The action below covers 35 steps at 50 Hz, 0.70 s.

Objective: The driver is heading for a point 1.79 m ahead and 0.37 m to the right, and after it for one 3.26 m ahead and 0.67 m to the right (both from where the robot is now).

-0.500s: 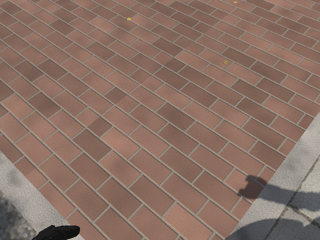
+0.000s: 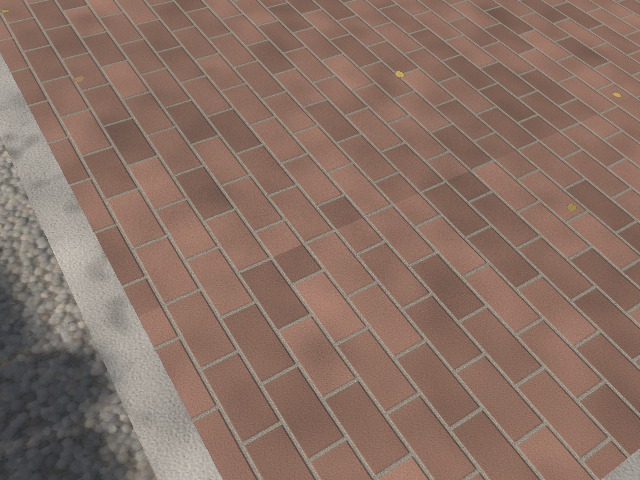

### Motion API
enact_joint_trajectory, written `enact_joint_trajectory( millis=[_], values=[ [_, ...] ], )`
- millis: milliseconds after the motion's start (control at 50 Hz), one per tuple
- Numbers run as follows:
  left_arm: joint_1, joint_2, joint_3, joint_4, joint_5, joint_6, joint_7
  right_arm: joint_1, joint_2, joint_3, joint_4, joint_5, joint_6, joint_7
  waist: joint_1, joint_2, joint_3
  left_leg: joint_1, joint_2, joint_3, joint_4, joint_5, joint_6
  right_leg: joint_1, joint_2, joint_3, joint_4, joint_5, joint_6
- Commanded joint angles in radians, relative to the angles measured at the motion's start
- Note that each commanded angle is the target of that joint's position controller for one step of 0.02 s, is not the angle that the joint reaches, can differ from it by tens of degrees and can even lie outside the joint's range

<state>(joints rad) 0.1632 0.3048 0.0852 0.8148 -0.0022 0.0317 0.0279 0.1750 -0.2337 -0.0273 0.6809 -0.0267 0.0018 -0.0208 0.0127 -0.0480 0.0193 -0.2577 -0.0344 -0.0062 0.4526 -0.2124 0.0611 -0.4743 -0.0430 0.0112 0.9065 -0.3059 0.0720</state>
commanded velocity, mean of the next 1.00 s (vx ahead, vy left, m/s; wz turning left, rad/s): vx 0.31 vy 0.00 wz -0.31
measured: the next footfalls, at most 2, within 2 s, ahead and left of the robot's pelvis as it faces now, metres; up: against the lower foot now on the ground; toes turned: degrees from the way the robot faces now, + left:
right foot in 0.18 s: +0.01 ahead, -0.13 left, +0.00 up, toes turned -6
left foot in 0.54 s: +0.20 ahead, +0.09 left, +0.00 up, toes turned -20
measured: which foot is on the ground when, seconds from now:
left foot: down 0.00-0.22, up 0.24-0.52, down 0.54-1.00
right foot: up 0.00-0.16, down 0.18-0.54, up 0.56-1.00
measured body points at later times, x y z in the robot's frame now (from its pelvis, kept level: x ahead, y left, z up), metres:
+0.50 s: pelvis +0.06 +0.00 +0.00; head +0.08 -0.01 +0.45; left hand +0.17 +0.27 -0.12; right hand +0.19 -0.31 -0.08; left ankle +0.15 +0.11 -0.73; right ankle -0.03 -0.13 -0.74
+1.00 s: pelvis +0.26 -0.09 -0.02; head +0.29 -0.10 +0.43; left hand +0.58 +0.00 -0.08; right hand +0.10 -0.32 -0.14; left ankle +0.16 +0.11 -0.74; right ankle +0.33 -0.25 -0.74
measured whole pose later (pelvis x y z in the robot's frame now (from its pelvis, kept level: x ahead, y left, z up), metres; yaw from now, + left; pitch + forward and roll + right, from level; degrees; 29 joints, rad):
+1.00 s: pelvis +0.26 -0.09 -0.02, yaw -21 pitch +3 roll +1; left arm 0.00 0.24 0.03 0.61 -0.02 -0.08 -0.05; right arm 0.48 -0.27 -0.06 0.89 0.03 -0.06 0.00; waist -0.12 -0.03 0.03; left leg 0.05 0.03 0.03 0.32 -0.41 -0.04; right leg -0.50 -0.03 0.01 0.51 -0.08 -0.03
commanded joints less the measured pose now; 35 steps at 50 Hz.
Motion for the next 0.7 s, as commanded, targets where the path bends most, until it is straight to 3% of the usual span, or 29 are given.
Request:
enact_joint_trajectory(
  millis=[20, 60, 120, 160, 180, 200, 220, 240, 260, 280, 300, 340, 380, 420, 480, 520, 540, 560, 580, 600, 620, 640, 700],
  values=[
    [-0.054, 0.05, -0.007, -0.066, -0.006, -0.01, -0.013, -0.009, -0.144, -0.033, -0.028, -0.009, -0.011, -0.002, -0.039, 0.189, -0.082, 0.087, 0.246, -0.151, -0.128, 0.229, 0.146, 0.101, -0.022, 0.006, -0.161, -0.031, 0.005],
    [-0.054, 0.09, 0.001, -0.078, -0.015, -0.008, -0.013, -0.012, -0.186, -0.048, -0.014, 0.003, -0.002, -0.002, -0.05, 0.188, -0.046, 0.099, 0.282, -0.193, -0.118, 0.222, 0.169, 0.085, -0.008, -0.011, -0.191, -0.087, -0.004],
    [-0.017, 0.084, 0.001, -0.076, -0.018, -0.011, -0.013, -0.028, -0.202, -0.06, -0.003, 0.022, 0.012, -0.012, -0.034, 0.164, -0.042, 0.152, 0.316, -0.212, -0.07, 0.371, 0.18, 0.079, 0.004, -0.029, -0.248, -0.079, -0.024],
    [0.022, 0.071, -0.002, -0.066, -0.015, -0.013, -0.019, -0.041, -0.201, -0.067, 0.002, 0.032, 0.02, -0.022, -0.008, 0.151, -0.06, 0.167, 0.31, -0.178, -0.027, 0.443, 0.154, 0.131, 0.014, -0.045, -0.354, 0.024, -0.052],
    [0.04, 0.074, -0.002, -0.063, -0.012, -0.013, -0.021, -0.026, -0.201, -0.072, 0.008, 0.037, 0.022, -0.025, -0.002, 0.136, -0.082, 0.155, 0.287, -0.151, -0.022, 0.29, 0.119, 0.18, 0.016, -0.039, -0.422, 0.112, -0.082],
    [0.058, 0.1, 0.005, -0.059, -0.008, -0.01, -0.019, -0.034, -0.181, -0.072, 0.002, 0.034, 0.019, -0.026, -0.004, 0.086, -0.088, 0.083, 0.238, -0.106, 0.03, 0.077, 0.07, 0.242, -0.014, 0.025, -0.445, 0.167, -0.128],
    [0.117, 0.171, 0.028, -0.034, -0.021, -0.011, -0.011, -0.065, -0.129, -0.062, -0.036, 0.011, 0.009, -0.021, -0.022, -0.094, -0.099, -0.062, 0.112, 0.024, 0.172, -0.171, 0.006, 0.321, -0.113, 0.188, -0.471, 0.129, -0.22],
    [0.184, 0.194, 0.041, -0.022, -0.03, -0.021, -0.015, -0.166, -0.099, -0.055, -0.069, 0.009, -0.006, -0.015, 0.042, -0.199, -0.052, -0.275, -0.038, 0.116, 0.326, -0.297, -0.052, 0.387, -0.22, 0.444, -0.597, -0.16, -0.345],
    [0.234, 0.177, 0.034, -0.026, -0.008, -0.044, -0.016, -0.241, -0.119, -0.061, -0.092, 0.029, -0.024, -0.004, 0.102, -0.204, 0.0, -0.442, -0.031, 0.006, 0.493, -0.42, -0.05, 0.434, -0.302, 0.633, -0.722, -0.295, -0.407],
    [0.201, 0.16, 0.027, -0.032, 0.006, -0.066, -0.01, -0.22, -0.133, -0.071, -0.087, 0.052, -0.042, 0.008, 0.068, -0.155, 0.024, -0.503, 0.016, -0.065, 0.574, -0.381, -0.04, 0.446, -0.304, 0.632, -0.731, -0.346, -0.394],
    [0.162, 0.147, 0.022, -0.045, -0.006, -0.082, -0.007, -0.187, -0.141, -0.075, -0.071, 0.057, -0.053, 0.02, 0.038, -0.115, 0.036, -0.532, 0.041, -0.079, 0.571, -0.318, -0.036, 0.458, -0.275, 0.58, -0.72, -0.316, -0.362],
    [0.128, 0.127, 0.016, -0.061, -0.024, -0.083, 0.003, -0.192, -0.144, -0.078, -0.059, 0.035, -0.079, 0.031, 0.03, -0.061, 0.021, -0.494, 0.063, -0.061, 0.457, -0.187, -0.049, 0.466, -0.212, 0.467, -0.716, -0.188, -0.313],
    [0.126, 0.137, 0.021, -0.072, -0.021, -0.073, 0.008, -0.199, -0.104, -0.066, -0.051, 0.029, -0.096, 0.043, 0.035, -0.066, 0.004, -0.361, 0.032, -0.018, 0.325, -0.098, -0.076, 0.402, -0.141, 0.367, -0.702, -0.073, -0.29],
    [0.128, 0.161, 0.03, -0.088, -0.02, -0.068, 0.008, -0.197, -0.088, -0.059, -0.05, 0.037, -0.103, 0.051, 0.038, -0.091, -0.003, -0.234, 0.006, 0.005, 0.205, -0.065, -0.09, 0.319, -0.108, 0.32, -0.684, -0.039, -0.282],
    [0.136, 0.17, 0.033, -0.105, -0.027, -0.06, -0.002, -0.144, -0.127, -0.07, -0.043, 0.056, -0.106, 0.051, 0.013, -0.109, -0.008, -0.052, -0.007, 0.005, 0.086, 0.006, -0.102, 0.204, -0.112, 0.362, -0.653, -0.099, -0.267],
    [0.121, 0.132, 0.022, -0.118, -0.024, -0.058, -0.005, -0.042, -0.152, -0.084, -0.013, 0.059, -0.108, 0.042, -0.043, -0.092, -0.02, 0.109, 0.0, 0.004, 0.026, 0.043, -0.091, 0.12, -0.075, 0.373, -0.578, -0.15, -0.225],
    [0.112, 0.087, 0.008, -0.126, -0.02, -0.06, -0.007, 0.053, -0.173, -0.094, 0.008, 0.058, -0.112, 0.032, -0.088, -0.07, -0.045, 0.233, 0.046, -0.03, 0.004, 0.015, -0.072, 0.043, -0.034, 0.345, -0.474, -0.183, -0.19],
    [0.106, -0.002, -0.018, -0.143, -0.005, -0.065, -0.011, 0.203, -0.239, -0.109, 0.028, 0.037, -0.114, 0.019, -0.138, 0.105, -0.129, 0.403, 0.249, -0.259, -0.07, -0.152, -0.007, -0.075, 0.058, 0.223, -0.143, -0.237, -0.13],
    [0.127, -0.007, -0.02, -0.217, -0.038, -0.081, -0.008, 0.254, -0.347, -0.128, 0.047, 0.005, -0.109, 0.031, -0.095, 0.394, -0.142, 0.446, 0.458, -0.753, -0.256, -0.524, 0.135, -0.314, 0.118, 0.141, 0.132, -0.319, -0.112],
    [0.145, 0.084, 0.002, -0.189, -0.049, -0.087, -0.007, 0.168, -0.272, -0.106, 0.025, 0.011, -0.116, 0.036, -0.069, 0.291, -0.053, 0.359, 0.466, -0.771, -0.291, -0.638, 0.159, -0.367, 0.035, 0.18, 0.284, -0.244, -0.116],
    [0.108, 0.12, 0.015, -0.181, -0.043, -0.084, -0.013, 0.123, -0.205, -0.088, 0.02, 0.027, -0.116, 0.032, -0.061, 0.225, 0.029, 0.297, 0.419, -0.614, -0.277, -0.537, 0.128, -0.394, 0.009, 0.164, 0.314, -0.15, -0.121],
    [0.112, 0.107, 0.016, -0.16, -0.033, -0.08, -0.016, 0.088, -0.174, -0.077, 0.015, 0.026, -0.116, 0.03, -0.046, 0.167, 0.035, 0.252, 0.362, -0.474, -0.274, -0.381, 0.099, -0.353, -0.015, 0.154, 0.31, -0.07, -0.116],
    [0.074, 0.059, 0.008, -0.169, -0.026, -0.077, -0.033, 0.078, -0.145, -0.067, 0.035, 0.016, -0.119, 0.022, -0.043, 0.168, 0.039, 0.185, 0.285, -0.229, -0.304, -0.074, 0.079, -0.294, -0.054, 0.123, 0.264, 0.076, -0.097]
  ],
)
Velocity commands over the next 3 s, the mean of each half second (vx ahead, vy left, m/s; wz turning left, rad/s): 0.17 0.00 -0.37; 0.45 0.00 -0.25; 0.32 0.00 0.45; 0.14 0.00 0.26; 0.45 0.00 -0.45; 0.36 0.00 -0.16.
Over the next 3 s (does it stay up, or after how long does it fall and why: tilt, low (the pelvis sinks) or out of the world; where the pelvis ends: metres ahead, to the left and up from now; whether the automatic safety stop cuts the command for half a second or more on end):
stays up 0.94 -0.31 0.00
